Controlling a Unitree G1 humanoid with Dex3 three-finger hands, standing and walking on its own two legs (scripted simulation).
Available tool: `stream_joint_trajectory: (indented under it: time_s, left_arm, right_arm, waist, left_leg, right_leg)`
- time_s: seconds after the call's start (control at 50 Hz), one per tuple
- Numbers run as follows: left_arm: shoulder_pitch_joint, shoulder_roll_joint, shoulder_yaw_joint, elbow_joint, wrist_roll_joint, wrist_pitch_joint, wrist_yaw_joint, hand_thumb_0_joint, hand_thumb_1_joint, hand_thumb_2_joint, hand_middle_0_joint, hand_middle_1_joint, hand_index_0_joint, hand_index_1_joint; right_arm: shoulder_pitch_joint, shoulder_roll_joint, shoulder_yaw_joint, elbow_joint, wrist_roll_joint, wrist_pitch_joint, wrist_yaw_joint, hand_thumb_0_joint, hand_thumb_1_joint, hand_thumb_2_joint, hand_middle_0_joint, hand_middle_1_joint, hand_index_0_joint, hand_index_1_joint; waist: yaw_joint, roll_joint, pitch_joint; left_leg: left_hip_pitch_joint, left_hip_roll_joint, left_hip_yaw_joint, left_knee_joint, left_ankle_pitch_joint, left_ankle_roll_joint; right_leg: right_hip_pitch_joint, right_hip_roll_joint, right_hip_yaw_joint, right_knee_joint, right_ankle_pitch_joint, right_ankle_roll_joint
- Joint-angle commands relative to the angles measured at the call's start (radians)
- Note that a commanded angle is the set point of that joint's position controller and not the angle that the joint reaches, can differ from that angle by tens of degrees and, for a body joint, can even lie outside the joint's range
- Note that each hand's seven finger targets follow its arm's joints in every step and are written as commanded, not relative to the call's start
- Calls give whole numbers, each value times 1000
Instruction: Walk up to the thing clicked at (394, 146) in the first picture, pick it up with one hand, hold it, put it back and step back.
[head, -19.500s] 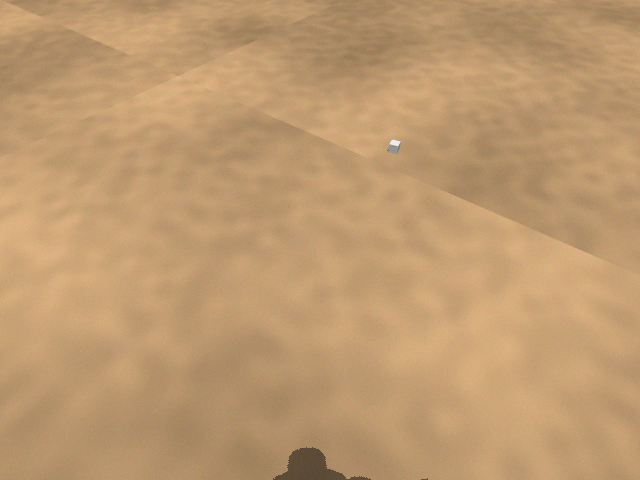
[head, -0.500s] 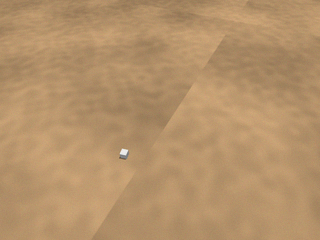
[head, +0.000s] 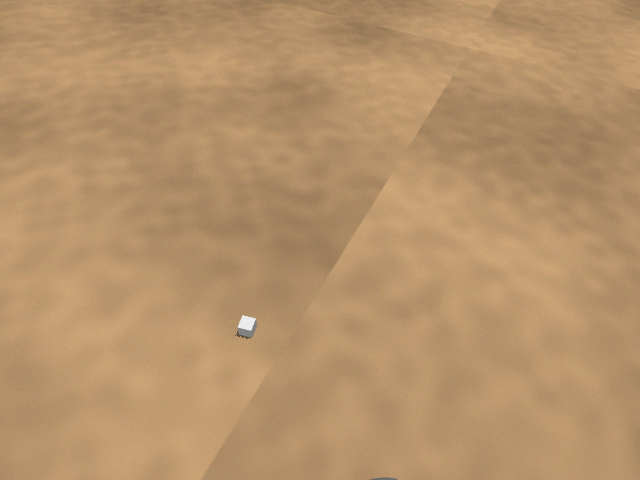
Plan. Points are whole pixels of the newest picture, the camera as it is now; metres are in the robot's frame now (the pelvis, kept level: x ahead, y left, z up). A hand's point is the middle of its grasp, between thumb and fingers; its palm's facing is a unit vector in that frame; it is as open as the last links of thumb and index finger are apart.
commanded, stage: walk up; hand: left
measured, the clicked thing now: (247, 326) +0.74 +0.20 -0.75
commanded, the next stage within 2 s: none
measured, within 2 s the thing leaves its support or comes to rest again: neither
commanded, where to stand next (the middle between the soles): +0.35 -0.02 m, yaw -3 degrees
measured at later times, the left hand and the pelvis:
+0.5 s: hand (151, 417) +0.25 +0.24 -0.12, palm faces -0.04 -0.92 -0.39, open 7.4 cm; pelvis +0.18 -0.03 +0.00, yaw -1 degrees
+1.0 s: hand (165, 356) +0.36 +0.26 -0.16, palm faces -0.08 -0.91 -0.40, open 7.4 cm; pelvis +0.29 -0.02 -0.02, yaw -3 degrees
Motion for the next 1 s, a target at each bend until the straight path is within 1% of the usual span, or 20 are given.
stream_joint_trajectory:
  time_s: [0.0, 0.12, 0.2, 0.22, 0.24, 0.26, 0.36, 0.48, 0.58, 0.6, 0.62, 0.64, 0.7, 0.74, 0.84, 0.88, 0.9, 0.92, 0.94, 0.98]
  left_arm:
    - [7, 169, 46, -98, 0, -28, -13, 0, 900, 900, -200, -300, -200, -300]
    - [-80, 144, 57, -153, 11, -38, -32, 0, 900, 900, -200, -300, -200, -300]
    - [83, 175, 84, -120, 11, -59, -12, 0, 900, 900, -200, -300, -200, -300]
    - [162, 242, 110, -120, 17, -68, 1, 0, 900, 900, -200, -300, -200, -300]
    - [179, 316, 118, -151, 9, -74, 8, 0, 900, 900, -200, -300, -200, -300]
    - [128, 321, 113, -165, -5, -71, 8, 0, 900, 900, -200, -300, -200, -300]
    - [4, 217, 78, -212, -12, -74, 17, 0, 900, 900, -200, -300, -200, -300]
    - [25, 234, 85, -252, 6, -77, 5, 0, 900, 900, -200, -300, -200, -300]
    - [-27, 166, 41, -262, -2, -50, 16, 0, 900, 900, -200, -300, -200, -300]
    - [8, 116, 21, -265, -6, -44, 19, 0, 900, 900, -200, -300, -200, -300]
    - [52, 70, 10, -274, -16, -41, 18, 0, 900, 900, -200, -300, -200, -300]
    - [69, 182, 44, -227, -6, -27, 36, 0, 900, 900, -200, -300, -200, -300]
    - [67, 186, 46, -184, -12, -20, 40, 0, 900, 900, -200, -300, -200, -300]
    - [106, 167, 40, -158, -10, -19, 31, 0, 900, 900, -200, -300, -200, -300]
    - [61, 116, 36, -129, -5, -18, 39, 0, 900, 900, -200, -300, -200, -300]
    - [76, 130, 43, -107, 2, -27, 47, 0, 900, 900, -200, -300, -200, -300]
    - [42, 174, 50, -110, 9, -34, 50, 0, 900, 900, -200, -300, -200, -300]
    - [-4, 217, 54, -130, 13, -44, 51, 0, 900, 900, -200, -300, -200, -300]
    - [-76, 255, 48, -137, -3, -42, 49, 0, 900, 900, -200, -300, -200, -300]
    - [-138, 212, 28, -133, -5, -36, 48, 0, 900, 900, -200, -300, -200, -300]
  right_arm:
    - [24, -289, -71, -100, 3, -32, -20, 0, -900, -900, 200, 300, 200, 300]
    - [40, -294, -69, -145, 8, -28, -12, 0, -900, -900, 200, 300, 200, 300]
    - [41, -237, -43, -182, 15, -16, -16, 0, -900, -900, 200, 300, 200, 300]
    - [88, -181, -23, -195, 19, -19, -19, 0, -900, -900, 200, 300, 200, 300]
    - [103, -165, -13, -210, 24, -15, -20, 0, -900, -900, 200, 300, 200, 300]
    - [76, -253, -40, -182, 13, -2, -33, 0, -900, -900, 200, 300, 200, 300]
    - [145, -238, -44, -123, 14, 8, -12, 0, -900, -900, 200, 300, 200, 300]
    - [27, -208, -48, -168, -2, -2, 13, 0, -900, -900, 200, 300, 200, 300]
    - [138, -202, -54, -110, -3, -28, -22, 0, -900, -900, 200, 300, 200, 300]
    - [173, -253, -64, -110, -8, -33, -33, 0, -900, -900, 200, 300, 200, 300]
    - [180, -348, -83, -140, -15, -41, -36, 0, -900, -900, 200, 300, 200, 300]
    - [156, -391, -94, -148, 8, -34, -33, 0, -900, -900, 200, 300, 200, 300]
    - [73, -310, -63, -164, 10, -29, -47, 0, -900, -900, 200, 300, 200, 300]
    - [37, -297, -54, -168, 10, -27, -50, 0, -900, -900, 200, 300, 200, 300]
    - [-20, -275, -27, -176, 12, -6, -56, 0, -900, -900, 200, 300, 200, 300]
    - [-53, -251, -12, -176, 29, 9, -54, 0, -900, -900, 200, 300, 200, 300]
    - [-51, -200, 2, -174, 39, 15, -54, 0, -900, -900, 200, 300, 200, 300]
    - [-30, -159, 17, -171, 45, 22, -54, 0, -900, -900, 200, 300, 200, 300]
    - [-34, -181, 8, -143, 44, 35, -63, 0, -900, -900, 200, 300, 200, 300]
    - [-25, -199, 3, -87, 42, 38, -63, 0, -900, -900, 200, 300, 200, 300]
  waist:
    - [-24, 204, 34]
    - [-28, 189, 29]
    - [73, 24, -78]
    - [106, -175, -131]
    - [98, -254, -133]
    - [89, -111, -91]
    - [6, -104, -2]
    - [39, -97, -2]
    - [-45, 25, -91]
    - [-57, 173, -117]
    - [-44, 347, -120]
    - [-48, 251, -111]
    - [-4, 187, -37]
    - [10, 240, -67]
    - [15, 235, -115]
    - [43, 179, -147]
    - [39, 74, -149]
    - [6, -44, -128]
    - [-5, -79, -112]
    - [-25, -72, -73]
  left_leg:
    - [46, 236, -210, -293, -20, 194]
    - [-13, 207, -127, -227, 15, 176]
    - [-116, 141, -55, 146, 197, 116]
    - [-231, 47, 9, 435, 101, 69]
    - [-430, -79, 11, 615, -274, 26]
    - [-399, -16, -109, 719, -324, 27]
    - [-314, 58, -107, 569, -110, 3]
    - [-239, 65, -39, 229, -47, -18]
    - [97, -12, 6, 31, 97, 4]
    - [147, 91, -131, -72, 16, 36]
    - [207, 332, -548, -196, -84, 132]
    - [135, 412, -652, -207, -132, 248]
    - [30, 295, -388, -164, 67, 201]
    - [21, 250, -253, -118, 189, 189]
    - [-75, 235, -146, 32, 460, 178]
    - [-128, 191, -119, 135, 340, 121]
    - [-201, 144, -94, 186, 203, 58]
    - [-234, 62, -44, 275, 32, 8]
    - [-139, 6, -42, 315, -247, 3]
    - [-77, 15, -67, 249, -250, 9]
  right_leg:
    - [-130, -60, -6, -134, 69, 48]
    - [9, -55, -101, -355, 203, 24]
    - [354, 6, -116, -477, 185, -11]
    - [462, -136, 120, -588, 57, -64]
    - [521, -390, 568, -744, 1, -193]
    - [384, -432, 605, -732, -16, -264]
    - [161, -238, 179, -729, 151, -186]
    - [109, -231, 98, -736, 42, -189]
    - [-16, -162, -14, -422, 252, -104]
    - [-56, -95, -71, -248, 184, -63]
    - [-229, 44, -111, -34, -81, 1]
    - [-207, 10, -23, 67, -221, -9]
    - [-175, -38, 46, 75, -110, -7]
    - [-119, -50, -16, -33, -74, 5]
    - [89, -18, -106, -287, 49, 20]
    - [213, -3, -104, -470, 216, 4]
    - [251, -78, 8, -495, 325, -28]
    - [209, -234, 244, -571, 352, -82]
    - [60, -343, 316, -599, 372, -199]
    - [9, -275, 217, -546, 390, -172]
